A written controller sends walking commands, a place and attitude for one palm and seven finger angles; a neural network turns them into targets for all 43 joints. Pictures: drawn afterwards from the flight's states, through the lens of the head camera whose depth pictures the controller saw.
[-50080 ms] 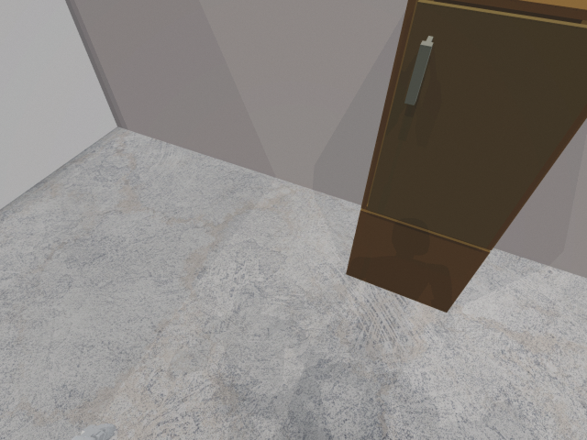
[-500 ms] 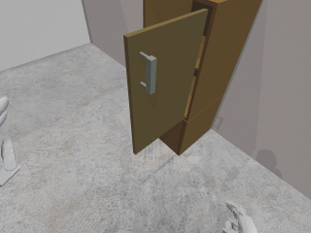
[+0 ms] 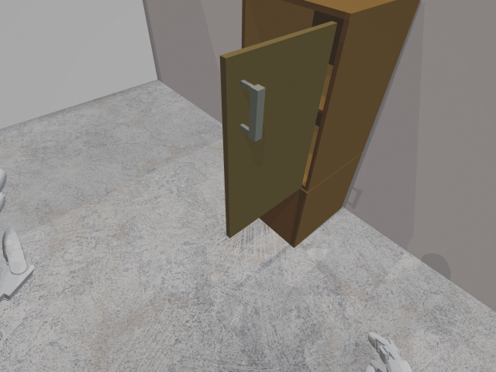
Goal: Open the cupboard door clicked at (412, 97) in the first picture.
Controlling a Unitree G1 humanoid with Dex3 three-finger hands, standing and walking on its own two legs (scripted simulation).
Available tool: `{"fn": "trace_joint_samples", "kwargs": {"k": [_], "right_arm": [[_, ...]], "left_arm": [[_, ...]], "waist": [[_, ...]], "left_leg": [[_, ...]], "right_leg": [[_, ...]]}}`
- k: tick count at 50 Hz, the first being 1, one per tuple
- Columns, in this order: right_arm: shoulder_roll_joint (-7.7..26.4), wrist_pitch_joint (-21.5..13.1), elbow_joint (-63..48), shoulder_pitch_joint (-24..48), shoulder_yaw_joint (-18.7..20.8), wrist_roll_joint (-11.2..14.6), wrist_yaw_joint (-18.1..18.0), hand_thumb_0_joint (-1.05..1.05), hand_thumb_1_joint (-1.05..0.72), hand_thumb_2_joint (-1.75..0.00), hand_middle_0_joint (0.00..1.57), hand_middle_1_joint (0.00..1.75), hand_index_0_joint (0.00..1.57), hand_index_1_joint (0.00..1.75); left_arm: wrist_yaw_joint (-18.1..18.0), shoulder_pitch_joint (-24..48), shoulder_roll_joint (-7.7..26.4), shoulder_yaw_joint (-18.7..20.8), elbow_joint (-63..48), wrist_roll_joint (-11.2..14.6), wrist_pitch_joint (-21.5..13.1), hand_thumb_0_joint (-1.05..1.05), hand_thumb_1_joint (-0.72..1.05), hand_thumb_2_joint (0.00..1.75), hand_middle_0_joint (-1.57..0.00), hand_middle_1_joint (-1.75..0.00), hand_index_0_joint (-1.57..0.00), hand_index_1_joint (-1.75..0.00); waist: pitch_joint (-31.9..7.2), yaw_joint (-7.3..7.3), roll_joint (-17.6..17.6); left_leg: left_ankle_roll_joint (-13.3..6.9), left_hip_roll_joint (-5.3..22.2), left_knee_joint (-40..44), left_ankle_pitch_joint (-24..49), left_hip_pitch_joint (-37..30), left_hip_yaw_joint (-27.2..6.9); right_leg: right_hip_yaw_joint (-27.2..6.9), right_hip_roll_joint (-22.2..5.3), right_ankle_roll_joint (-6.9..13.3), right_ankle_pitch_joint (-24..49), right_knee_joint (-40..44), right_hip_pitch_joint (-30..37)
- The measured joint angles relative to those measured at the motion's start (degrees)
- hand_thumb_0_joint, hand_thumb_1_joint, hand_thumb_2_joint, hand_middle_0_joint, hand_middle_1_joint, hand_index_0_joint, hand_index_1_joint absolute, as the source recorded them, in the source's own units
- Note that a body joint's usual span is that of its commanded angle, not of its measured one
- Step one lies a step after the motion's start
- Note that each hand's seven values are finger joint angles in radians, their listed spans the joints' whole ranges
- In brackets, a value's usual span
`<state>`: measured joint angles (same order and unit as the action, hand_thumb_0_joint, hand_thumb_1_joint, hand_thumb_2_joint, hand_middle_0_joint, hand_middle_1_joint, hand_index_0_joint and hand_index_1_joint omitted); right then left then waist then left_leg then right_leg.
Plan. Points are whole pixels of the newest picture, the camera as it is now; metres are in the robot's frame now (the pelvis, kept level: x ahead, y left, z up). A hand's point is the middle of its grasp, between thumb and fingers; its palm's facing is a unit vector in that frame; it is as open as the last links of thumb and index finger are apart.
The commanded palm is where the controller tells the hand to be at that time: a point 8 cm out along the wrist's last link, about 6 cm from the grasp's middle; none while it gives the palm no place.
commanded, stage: stop stepping back and stand still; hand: left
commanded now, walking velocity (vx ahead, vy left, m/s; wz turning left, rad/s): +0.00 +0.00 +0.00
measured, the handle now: (250, 110) +0.62 +0.04 +0.13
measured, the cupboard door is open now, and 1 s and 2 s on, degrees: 90 90 90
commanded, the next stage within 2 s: let the arm hang, fingers relaxed in 0.24 s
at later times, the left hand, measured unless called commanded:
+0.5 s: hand (92, 355) +0.17 +0.27 -0.07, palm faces +0.08 -0.90 -0.44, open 7.4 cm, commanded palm none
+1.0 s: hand out of the picture -0.10 +0.15 -0.17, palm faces +0.09 -0.97 -0.23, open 7.4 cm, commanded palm none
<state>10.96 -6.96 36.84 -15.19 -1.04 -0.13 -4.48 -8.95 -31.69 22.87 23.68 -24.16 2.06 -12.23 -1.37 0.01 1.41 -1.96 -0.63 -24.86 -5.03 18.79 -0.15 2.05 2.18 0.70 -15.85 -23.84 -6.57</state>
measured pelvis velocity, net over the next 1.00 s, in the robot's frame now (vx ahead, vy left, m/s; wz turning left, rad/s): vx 0.01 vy -0.02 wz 0.05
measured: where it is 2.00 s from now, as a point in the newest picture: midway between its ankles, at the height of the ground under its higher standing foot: outside the picture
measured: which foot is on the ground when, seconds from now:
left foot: down 0.00-1.00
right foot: down 0.00-1.00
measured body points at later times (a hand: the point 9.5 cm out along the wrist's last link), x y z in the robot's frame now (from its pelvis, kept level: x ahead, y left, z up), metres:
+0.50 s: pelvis -0.02 +0.01 -0.01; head -0.02 -0.01 +0.44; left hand +0.16 +0.31 -0.04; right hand +0.14 -0.25 -0.13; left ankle +0.10 +0.09 -0.74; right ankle -0.03 -0.12 -0.74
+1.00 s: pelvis +0.01 -0.02 +0.00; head +0.02 -0.03 +0.45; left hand -0.10 +0.20 -0.15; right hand +0.00 -0.23 -0.17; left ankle +0.10 +0.09 -0.74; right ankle -0.03 -0.12 -0.74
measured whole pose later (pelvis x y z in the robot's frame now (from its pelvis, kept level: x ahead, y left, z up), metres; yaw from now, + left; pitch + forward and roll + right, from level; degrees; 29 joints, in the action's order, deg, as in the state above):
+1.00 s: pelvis +0.01 -0.02 +0.00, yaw +3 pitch -2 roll -1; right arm 7.7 1.9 65.6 -16.8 0.7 -0.8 -1.6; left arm -2.1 -25.2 8.6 0.5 69.4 -0.2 0.5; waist 2.8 -0.4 2.7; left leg -0.9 -1.8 -25.8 -5.6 17.9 -3.1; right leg 3.9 1.5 1.9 -18.8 -25.6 -4.8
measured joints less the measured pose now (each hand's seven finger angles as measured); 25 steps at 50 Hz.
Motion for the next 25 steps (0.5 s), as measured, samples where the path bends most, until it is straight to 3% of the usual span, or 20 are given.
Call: {"fn": "trace_joint_samples", "kwargs": {"k": [8, 17, 19, 21, 25], "right_arm": [[-0.4, -0.8, 0.7, 2.1, -0.7, -0.4, 0.1, 0.01, -0.90, -0.90, 0.20, 0.30, 0.21, 0.30], [0.2, -0.4, -0.1, 2.6, 0.0, -0.2, -0.4, 0.01, -0.90, -0.90, 0.20, 0.30, 0.21, 0.30], [2.3, -1.5, 2.5, 3.6, 0.5, -0.1, 1.7, 0.01, -0.90, -0.90, 0.20, 0.30, 0.21, 0.30], [4.8, 0.7, 6.5, 6.1, 0.8, -0.4, 3.4, 0.01, -0.90, -0.90, 0.20, 0.30, 0.21, 0.30], [6.7, 4.5, 12.3, 9.3, 1.0, -1.2, 4.6, 0.01, -0.90, -0.90, 0.20, 0.30, 0.21, 0.30]], "left_arm": [[0.1, 2.2, -2.8, -2.9, 0.7, -0.5, 1.7, 0.01, 0.89, 0.90, -0.21, -0.30, -0.21, -0.30], [0.3, 3.0, -1.4, -2.0, 0.5, -0.3, 1.3, 0.01, 0.89, 0.90, -0.21, -0.30, -0.21, -0.30], [2.7, 7.1, -0.4, -4.7, 8.7, -2.0, 1.2, 0.01, 0.89, 0.90, -0.20, -0.30, -0.21, -0.30], [5.5, 12.7, 0.1, -9.5, 22.4, -3.0, 5.2, 0.00, 0.90, 0.90, -0.20, -0.30, -0.20, -0.30], [8.8, 18.3, -2.4, -18.0, 50.2, -3.9, 12.7, 0.00, 0.90, 0.90, -0.19, -0.30, -0.20, -0.30]], "waist": [[1.3, 1.39, 1.0], [1.3, 0.49, -0.3], [0.1, 0.60, 0.9], [-0.3, 0.87, 2.2], [1.0, -0.76, 2.8]], "left_leg": [[0.3, 0.2, 0.1, -0.3, 0.1, -0.8], [-0.2, 0.2, -0.2, 0.6, -0.5, -0.5], [-0.9, -0.4, -1.4, 1.0, 2.2, -0.9], [-1.4, -1.2, -3.9, 0.4, 4.9, -0.8], [-1.5, -2.1, -4.9, 0.2, 5.7, -0.3]], "right_leg": [[0.6, 0.4, 0.2, 1.8, 1.7, 0.7], [0.0, 0.5, -0.2, 0.3, 0.6, 1.0], [0.4, -0.3, 0.1, -0.1, -2.2, -1.9], [0.2, -1.2, -0.9, -2.5, -5.9, -4.9], [-0.2, -2.3, -1.1, -4.0, -10.2, -7.2]]}}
